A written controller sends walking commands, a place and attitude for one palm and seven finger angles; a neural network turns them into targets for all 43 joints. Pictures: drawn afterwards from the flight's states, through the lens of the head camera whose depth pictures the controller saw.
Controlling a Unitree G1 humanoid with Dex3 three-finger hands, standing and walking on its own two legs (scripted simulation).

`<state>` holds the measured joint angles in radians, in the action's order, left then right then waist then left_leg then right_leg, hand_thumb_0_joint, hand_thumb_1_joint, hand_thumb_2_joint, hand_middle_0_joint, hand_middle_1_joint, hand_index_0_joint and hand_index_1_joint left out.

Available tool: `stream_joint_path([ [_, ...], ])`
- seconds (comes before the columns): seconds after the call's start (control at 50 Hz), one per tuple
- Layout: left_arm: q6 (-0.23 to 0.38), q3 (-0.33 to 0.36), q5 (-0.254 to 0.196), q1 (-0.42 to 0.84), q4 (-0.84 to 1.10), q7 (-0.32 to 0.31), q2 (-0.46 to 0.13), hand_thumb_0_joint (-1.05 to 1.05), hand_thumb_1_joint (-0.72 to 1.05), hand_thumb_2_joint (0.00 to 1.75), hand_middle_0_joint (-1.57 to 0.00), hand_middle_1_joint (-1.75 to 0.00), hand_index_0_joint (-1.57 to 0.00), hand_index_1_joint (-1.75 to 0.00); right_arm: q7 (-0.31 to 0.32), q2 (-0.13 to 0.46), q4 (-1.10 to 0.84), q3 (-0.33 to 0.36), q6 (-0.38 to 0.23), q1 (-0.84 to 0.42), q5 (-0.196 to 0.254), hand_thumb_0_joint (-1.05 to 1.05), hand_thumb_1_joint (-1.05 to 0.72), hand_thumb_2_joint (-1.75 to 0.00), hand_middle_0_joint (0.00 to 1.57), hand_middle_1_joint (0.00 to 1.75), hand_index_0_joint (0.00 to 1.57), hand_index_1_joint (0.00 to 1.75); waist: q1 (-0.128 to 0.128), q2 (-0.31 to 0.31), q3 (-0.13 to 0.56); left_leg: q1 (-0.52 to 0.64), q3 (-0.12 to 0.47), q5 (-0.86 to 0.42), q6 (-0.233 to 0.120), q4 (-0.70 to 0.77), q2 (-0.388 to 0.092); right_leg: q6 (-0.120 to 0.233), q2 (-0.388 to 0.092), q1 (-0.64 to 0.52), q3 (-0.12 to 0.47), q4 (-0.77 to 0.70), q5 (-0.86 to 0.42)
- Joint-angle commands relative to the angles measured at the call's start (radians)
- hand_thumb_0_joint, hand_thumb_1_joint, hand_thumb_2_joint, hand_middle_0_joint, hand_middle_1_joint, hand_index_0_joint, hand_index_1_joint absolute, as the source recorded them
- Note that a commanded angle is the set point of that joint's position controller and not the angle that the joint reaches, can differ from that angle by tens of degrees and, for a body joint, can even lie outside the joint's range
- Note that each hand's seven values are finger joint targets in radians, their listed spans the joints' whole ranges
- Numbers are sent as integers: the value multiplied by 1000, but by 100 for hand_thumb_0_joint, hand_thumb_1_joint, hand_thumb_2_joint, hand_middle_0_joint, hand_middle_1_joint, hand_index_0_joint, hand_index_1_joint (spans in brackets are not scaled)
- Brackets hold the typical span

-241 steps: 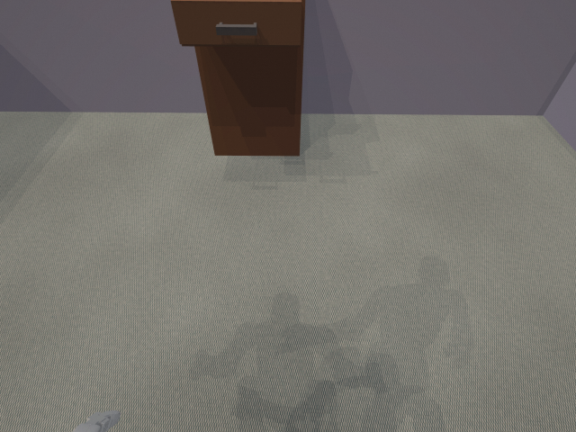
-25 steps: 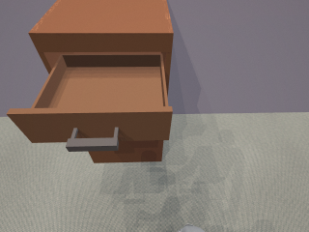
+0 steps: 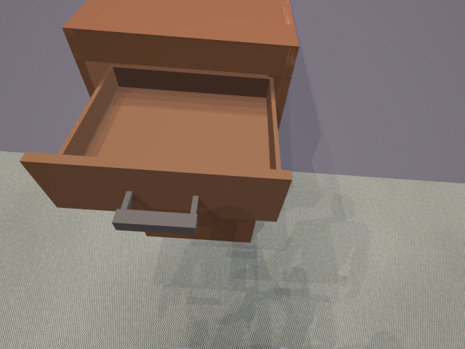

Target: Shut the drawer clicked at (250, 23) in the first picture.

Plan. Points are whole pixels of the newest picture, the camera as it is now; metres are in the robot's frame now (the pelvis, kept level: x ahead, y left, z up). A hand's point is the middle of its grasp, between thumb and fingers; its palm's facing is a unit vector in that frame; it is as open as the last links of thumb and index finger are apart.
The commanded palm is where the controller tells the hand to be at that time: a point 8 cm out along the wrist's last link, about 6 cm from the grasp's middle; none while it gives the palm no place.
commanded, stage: come to a stop and stand still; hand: left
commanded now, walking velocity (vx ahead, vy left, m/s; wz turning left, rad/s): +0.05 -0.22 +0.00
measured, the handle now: (159, 210) +0.32 +0.16 +0.04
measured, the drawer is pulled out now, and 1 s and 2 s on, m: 0.29 0.29 0.29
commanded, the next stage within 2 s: look again from close up in 0.98 s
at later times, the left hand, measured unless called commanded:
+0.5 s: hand out of the picture -0.02 +0.15 -0.16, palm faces -0.01 -0.98 -0.22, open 7.4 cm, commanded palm none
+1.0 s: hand out of the picture -0.07 +0.06 -0.16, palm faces +0.06 -0.99 -0.15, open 7.4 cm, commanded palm none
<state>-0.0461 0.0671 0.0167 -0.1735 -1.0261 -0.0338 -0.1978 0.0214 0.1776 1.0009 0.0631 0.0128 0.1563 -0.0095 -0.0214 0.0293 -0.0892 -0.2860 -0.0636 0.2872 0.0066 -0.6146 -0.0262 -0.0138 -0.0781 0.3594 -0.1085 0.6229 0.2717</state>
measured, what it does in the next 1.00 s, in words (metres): steps on the spot: right foot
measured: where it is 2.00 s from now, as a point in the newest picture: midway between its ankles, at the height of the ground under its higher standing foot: outside the picture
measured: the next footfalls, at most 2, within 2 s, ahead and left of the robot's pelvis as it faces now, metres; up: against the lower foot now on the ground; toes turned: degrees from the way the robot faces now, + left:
right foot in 0.48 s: -0.04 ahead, -0.15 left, +0.00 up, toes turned -5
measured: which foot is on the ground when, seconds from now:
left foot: down 0.00-1.00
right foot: up 0.00-0.46, down 0.48-1.00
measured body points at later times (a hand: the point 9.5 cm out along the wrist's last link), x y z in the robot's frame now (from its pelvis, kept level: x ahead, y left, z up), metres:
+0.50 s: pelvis -0.04 -0.04 +0.01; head -0.02 -0.04 +0.46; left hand -0.02 +0.20 -0.14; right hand -0.06 -0.27 -0.15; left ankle +0.02 +0.10 -0.72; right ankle -0.08 -0.14 -0.73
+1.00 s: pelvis -0.04 -0.08 +0.02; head -0.03 -0.09 +0.46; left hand -0.07 +0.12 -0.15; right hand -0.05 -0.29 -0.15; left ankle -0.02 +0.09 -0.72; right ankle -0.08 -0.14 -0.72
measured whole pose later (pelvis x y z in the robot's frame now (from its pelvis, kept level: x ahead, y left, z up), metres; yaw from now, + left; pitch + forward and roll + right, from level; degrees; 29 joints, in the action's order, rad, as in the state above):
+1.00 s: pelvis -0.04 -0.08 +0.02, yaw -1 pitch -2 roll +0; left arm 0.00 0.01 0.00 -0.32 -1.16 -0.03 -0.08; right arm 0.04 0.12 1.16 0.02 0.02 0.27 -0.01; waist 0.00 -0.02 -0.04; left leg -0.19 -0.01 0.20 0.08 -0.43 -0.09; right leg 0.07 0.06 0.08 -0.09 0.40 0.30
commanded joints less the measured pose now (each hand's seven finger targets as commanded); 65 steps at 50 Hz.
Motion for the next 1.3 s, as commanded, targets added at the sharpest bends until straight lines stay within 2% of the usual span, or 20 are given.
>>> stream_joint_path([
  [0.0, -8, 7, 4, -47, 55, -7, -51, 0, 90, 90, -20, -30, -20, -30, 20, 153, -46, 9, -15, 54, -20, 0, -90, -90, 20, 30, 20, 30, 23, -247, 30, -119, 356, -98, -141, 454, -335, -2, 35, 8, 161, 300, 230],
  [0.08, -1, 11, 7, -146, -11, 15, -55, 0, 90, 90, -20, -30, -20, -30, 33, 125, -39, -8, -22, 13, -16, 0, -90, -90, 20, 30, 20, 30, -4, -139, 39, 40, 230, -55, -108, 420, -241, -21, 55, 102, 172, 400, 80],
  [0.24, -6, 4, 9, -136, -7, 17, -53, 0, 90, 90, -20, -30, -20, -30, 43, 142, 27, 8, -23, 160, -13, 0, -90, -90, 20, 30, 20, 30, 59, -177, 121, 275, 223, -343, -146, 363, -285, -40, 39, 116, 144, 297, 157],
  [0.38, 7, -20, -4, -169, -40, 17, -5, 0, 90, 90, -20, -30, -20, -30, 25, 151, 59, 15, -11, 137, -14, 0, -90, -90, 20, 30, 20, 30, 43, -213, 111, 147, 222, -104, -131, 382, -233, -7, 57, -93, 66, -43, 154],
  [0.42, 16, -20, -1, -233, -73, 13, -8, 0, 90, 90, -20, -30, -20, -30, 21, 138, 69, 16, -7, 129, -6, 0, -90, -90, 20, 30, 20, 30, 10, -171, 109, 55, 167, -27, -80, 344, -185, 1, 60, -233, 37, -236, -25],
  [0.44, 23, -18, 2, -248, -80, 7, -32, 0, 90, 90, -20, -30, -20, -30, 17, 102, 75, 11, -6, 138, 0, 0, -90, -90, 20, 30, 20, 30, 8, -101, 103, 5, 119, -3, -39, 284, -132, 13, 19, -289, 90, -325, -56],
  [0.48, 38, -20, 0, -171, -62, -1, -115, 0, 90, 90, -20, -30, -20, -30, 6, 9, 63, -20, 0, 111, 5, 0, -90, -90, 20, 30, 20, 30, 23, 144, 10, -45, 18, 67, 21, 146, -34, 92, -185, -131, 306, -471, 130],
  [0.5, 38, -25, 0, -128, -46, 0, -120, 0, 90, 90, -20, -30, -20, -30, -2, 13, 63, -22, 2, 116, -1, 0, -90, -90, 20, 30, 20, 30, 33, 104, 4, 8, 28, 62, 17, 112, -36, 112, -198, -50, 305, -485, 226],
  [0.52, 47, -24, -1, -122, -46, -3, -100, 0, 90, 90, -20, -30, -20, -30, -1, 12, 73, -21, 8, 106, -11, 0, -90, -90, 20, 30, 20, 30, 18, 231, -58, -30, 37, 43, 13, 74, -41, 110, -155, -21, 301, -500, 178],
  [0.58, 58, -42, -8, -130, -61, -7, -38, 0, 90, 90, -20, -30, -20, -30, 6, 8, 116, -30, 4, 173, -8, 0, -90, -90, 20, 30, 20, 30, 41, 136, -62, -16, 45, -26, 14, 65, -50, 115, -119, -103, 211, -396, -170],
  [0.64, 63, -45, -15, -158, -72, -8, -32, 0, 90, 90, -20, -30, -20, -30, 16, 3, 138, -36, -1, 202, -4, 0, -90, -90, 20, 30, 20, 30, 39, 68, -25, 40, 45, -114, 19, 121, -55, 94, -95, -144, 177, -332, -307],
  [0.78, 55, -38, -17, -191, -88, -11, -32, 0, 90, 90, -20, -30, -20, -30, 30, 11, 159, -41, -3, 210, 1, 0, -90, -90, 20, 30, 20, 30, 26, -44, 9, 129, 47, -242, 16, 182, -76, 28, -42, -170, 165, -322, -310],
  [0.96, 56, -38, -10, -217, -103, -12, -11, 0, 90, 90, -20, -30, -20, -30, 31, 7, 151, -38, -1, 184, 2, 0, -90, -90, 20, 30, 20, 30, 24, 20, -24, 138, 44, -189, 16, 204, -73, 20, -33, -148, 167, -366, -209],
  [1.04, 58, -42, -10, -227, -106, -11, -1, 0, 90, 90, -20, -30, -20, -30, 31, 10, 148, -41, -5, 181, 0, 0, -90, -90, 20, 30, 20, 30, 27, -19, -24, 148, 53, -220, 12, 211, -78, 32, -33, -142, 163, -357, -206],
  [1.06, 78, -54, 6, -207, -10, -24, -191, 0, 90, 90, -20, -30, -20, -30, 15, 108, 10, -34, 1, 95, -23, 0, -90, -90, 20, 30, 20, 30, 39, -14, -124, 101, 99, -206, -20, 118, -38, -12, -12, -65, 185, -319, -279],
  [1.08, 87, -29, 0, -198, -20, -29, -137, 0, 90, 90, -20, -30, -20, -30, 18, 90, -8, -9, -18, 107, -13, 0, -90, -90, 20, 30, 20, 30, 24, -99, -5, 50, 63, -139, -18, 55, -54, -4, -81, -100, 221, -269, -265],
  [1.12, 88, -36, 1, -238, -23, -30, -95, 0, 90, 90, -20, -30, -20, -30, 26, 23, -1, -22, -19, 132, -10, 0, -90, -90, 20, 30, 20, 30, 16, -28, 132, -3, 59, -55, -11, -19, -17, 22, -121, -229, 249, -252, -461],
  [1.18, 81, -36, 9, -238, -6, -31, -77, 0, 90, 90, -20, -30, -20, -30, 19, 33, -29, -17, -10, 113, -7, 0, -90, -90, 20, 30, 20, 30, 12, 134, 102, -75, 55, 43, -18, -84, -22, 66, -143, -241, 243, -236, -530],
  [1.22, 75, -37, 11, -200, 18, -30, -73, 0, 90, 90, -20, -30, -20, -30, 17, 44, -39, -17, -11, 111, -5, 0, -90, -90, 20, 30, 20, 30, 29, 115, 51, -49, 53, -5, -20, -29, -30, 106, -120, -182, 211, -217, -484],
  [1.28, 63, -44, 5, -199, 42, -27, -61, 0, 90, 90, -20, -30, -20, -30, 14, 78, -12, -23, -25, 149, -10, 0, -90, -90, 20, 30, 20, 30, 27, -29, 60, 97, 90, -385, -44, 74, -81, 56, -21, -116, 118, -139, -323],
])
